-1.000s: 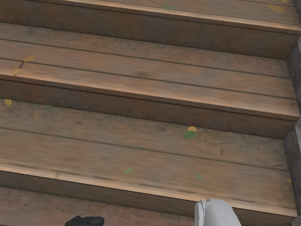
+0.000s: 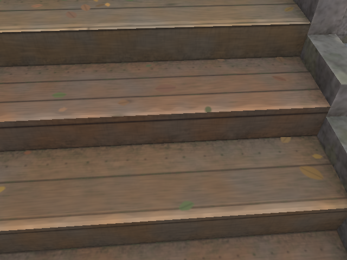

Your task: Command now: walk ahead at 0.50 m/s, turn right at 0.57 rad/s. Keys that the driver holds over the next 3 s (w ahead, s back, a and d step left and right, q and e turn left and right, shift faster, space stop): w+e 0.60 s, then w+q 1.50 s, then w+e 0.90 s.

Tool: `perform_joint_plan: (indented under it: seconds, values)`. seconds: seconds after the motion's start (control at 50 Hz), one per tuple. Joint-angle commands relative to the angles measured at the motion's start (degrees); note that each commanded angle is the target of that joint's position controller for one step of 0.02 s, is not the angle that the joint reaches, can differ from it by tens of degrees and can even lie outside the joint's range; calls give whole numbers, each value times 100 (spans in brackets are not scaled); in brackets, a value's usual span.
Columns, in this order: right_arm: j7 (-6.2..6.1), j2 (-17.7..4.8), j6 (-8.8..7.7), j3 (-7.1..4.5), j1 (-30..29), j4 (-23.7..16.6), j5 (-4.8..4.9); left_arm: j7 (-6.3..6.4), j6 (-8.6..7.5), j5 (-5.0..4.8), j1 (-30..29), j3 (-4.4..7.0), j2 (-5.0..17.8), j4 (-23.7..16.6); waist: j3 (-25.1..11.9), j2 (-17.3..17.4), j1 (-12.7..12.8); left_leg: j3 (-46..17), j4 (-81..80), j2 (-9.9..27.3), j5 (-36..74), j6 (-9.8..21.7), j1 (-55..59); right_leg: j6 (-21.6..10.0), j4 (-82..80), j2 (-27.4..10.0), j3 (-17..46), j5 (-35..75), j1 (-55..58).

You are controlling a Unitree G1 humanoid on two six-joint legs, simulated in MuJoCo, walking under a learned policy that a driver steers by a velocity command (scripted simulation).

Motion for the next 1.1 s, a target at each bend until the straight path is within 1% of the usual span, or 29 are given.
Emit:
perform_joint_plan:
  seconds: [0.02,0.12,0.16,0.2,0.24,0.28,0.32,0.34,0.36,0.38,0.4,0.46,0.5,0.56,0.62,0.68,0.7,0.74,0.76,0.78,0.8,0.82,0.84,0.86,0.9,0.92,1.0,1.02,1.1]
  values:
    - [10,238,-206,209,-294,-224,-226,-135,12,-53,26,-191,-268,-78,320,673,255,-985,-1999,1226,1930,860,573,-199,1344,-23,-127,-245,-976]
    - [11,251,-194,312,905,425,-496,100,110,-139,-1304,-466,-593,-841,587,518,-12,-761,-2322,1432,2423,747,2269,-479,703,-233,-263,-669,-2629]
    - [63,252,-197,352,1178,525,-556,157,184,-166,-1818,-440,-355,-1093,564,287,-146,-514,-2575,1425,2316,627,2360,-382,-541,-354,-535,-275,-2469]
    - [46,173,-204,329,1606,613,-475,174,320,-138,-2157,-455,-491,-1276,632,656,-237,-399,-2709,1475,3129,612,2632,-131,-1166,-429,-904,-206,-2326]
    - [330,-97,-184,268,874,329,-154,89,656,-121,-3028,-504,-571,-1624,719,686,14,177,-3487,1584,4679,755,1168,12,-2924,-431,-1778,-1778,2]
    - [292,-721,-502,148,1082,278,19,9,680,-173,-2215,-415,-696,-1514,395,1287,617,393,-2542,1890,9622,799,1413,284,-3102,218,-2073,-1719,1657]
    - [210,-1366,-547,-98,729,47,168,97,510,-178,-689,-192,-266,-1067,309,1679,1000,299,-1392,1974,11162,666,2367,362,-5073,936,-2231,-1776,2692]
    - [274,-1194,-558,-100,812,6,-213,289,445,-259,547,-35,123,-729,-598,1560,1152,86,-1,1772,10970,295,799,11,-4553,770,-1331,-338,5230]
    - [426,-1025,-484,-120,936,-97,-427,414,452,-233,1872,119,373,-301,-1460,781,1393,-451,1761,1241,7776,182,-878,-323,-5980,512,409,-462,7546]
    - [683,-644,-303,-183,405,-97,-114,376,543,95,2790,162,549,194,-1283,81,1403,-1084,4105,-143,1751,54,-2226,-792,-8153,-361,2770,-983,7817]
    - [731,-444,-174,-132,127,-350,213,498,447,230,2835,414,911,371,-775,281,1411,-2482,6609,-392,2090,200,-2940,-692,-8822,-800,3809,-1517,6888]
    - [471,100,-265,-43,-1011,-911,96,451,92,125,1782,-5,-492,794,105,138,523,-3003,8623,-415,2049,720,-4438,-755,-8723,-690,3034,-1940,5082]
    - [314,309,-80,77,-1219,-1195,146,343,105,271,683,-360,-1205,881,196,914,-278,-2891,8261,-84,2124,1131,-4617,-366,-8950,-491,2085,-1870,3829]
    - [94,23,58,122,-1566,-1464,329,433,-130,282,733,-332,-802,868,320,-22,-264,-2151,9021,-1,263,812,-4685,-165,-9473,-252,943,-1517,3134]
    - [-60,-67,-49,192,-2503,-1972,290,466,-243,633,1670,-376,-621,1143,377,668,-44,-1975,7553,192,609,717,-4857,356,-9288,-58,719,-1663,3388]
    - [19,-44,120,288,-3550,-2630,307,248,-230,124,1224,-199,174,506,432,64,-90,-1307,5014,320,194,147,-1498,282,-10695,-255,539,-1170,1402]
    - [134,23,148,273,-3128,-2498,260,246,-302,-144,1419,-106,527,485,442,-280,-201,-771,5079,4,-15,-162,-1224,80,-10580,-591,574,621,1924]
    - [202,-398,246,110,-2642,-2362,281,236,-403,-258,1689,64,899,516,267,-389,-354,-583,3554,-433,10,-122,-2071,-29,-9704,-1120,381,4967,4905]
    - [-173,-111,127,55,-964,-1795,541,704,-273,-351,2129,193,763,746,-361,61,-514,-155,2560,-588,-1242,177,-1263,481,-8475,-792,-411,5790,6195]
    - [-272,-522,64,-94,5,-1479,568,865,-261,-262,2237,196,590,693,-619,-78,-790,-1675,2348,-327,-1037,532,-331,656,-6981,-710,-242,5575,5833]
    - [-45,-1360,25,-218,327,-1396,248,181,-261,386,2408,-124,-694,582,-1664,1900,-603,-5513,303,673,544,2003,1819,727,-5166,353,244,1843,2986]
    - [-56,-1511,89,-334,993,-1338,59,-7,-140,241,1601,94,-375,482,-758,2316,-1128,-8045,-1306,986,-1944,1957,1755,842,-2718,1175,1082,-895,1244]
    - [-34,-1333,-73,-347,715,-1111,108,60,-177,48,1185,84,-429,299,384,1842,-834,-7186,-1236,911,-3142,1445,920,714,-1490,1006,1282,-429,226]
    - [2,-973,-103,-342,-168,-1099,241,175,-147,-4,968,12,-392,274,593,1204,-348,-6429,-928,776,-2620,1480,131,632,-1109,714,1061,193,160]
    - [2,170,-84,-73,-1037,-736,217,427,-56,168,702,-104,-319,63,380,-87,401,-5401,-881,732,-1723,1257,-831,631,-1311,115,601,258,452]
    - [-14,382,-86,0,-1352,-733,269,478,14,194,743,-129,-301,126,230,69,601,-5023,-924,569,-1393,1089,-1226,700,-1403,-98,515,92,655]
    - [82,215,-246,-20,-635,-497,233,496,-36,176,83,-256,-354,-26,-23,399,345,-3202,-1182,-120,613,932,-1182,864,-2398,-169,-484,77,735]
    - [130,104,-238,-20,-317,-434,92,478,-2,170,-218,-241,-229,-96,86,448,127,-3278,-1374,-92,728,1002,-1228,1033,-2368,-248,-745,-195,787]
    - [95,102,-304,63,1426,227,97,468,38,243,-614,-260,-424,-214,371,917,-371,-3985,-1143,450,1944,1507,1047,1201,-1382,-191,-829,-787,-972]
Next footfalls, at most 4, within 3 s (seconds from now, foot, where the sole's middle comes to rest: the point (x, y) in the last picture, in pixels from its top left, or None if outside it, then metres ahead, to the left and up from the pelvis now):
0.32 right None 0.36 -0.14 -0.60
0.76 left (180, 189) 0.66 -0.02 -0.46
1.38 right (251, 89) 1.01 -0.30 -0.31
2.02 left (169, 14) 1.30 0.01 -0.15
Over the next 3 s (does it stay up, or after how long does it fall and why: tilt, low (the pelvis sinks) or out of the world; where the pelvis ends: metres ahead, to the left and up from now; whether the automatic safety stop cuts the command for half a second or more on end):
stays up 1.71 0.00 0.77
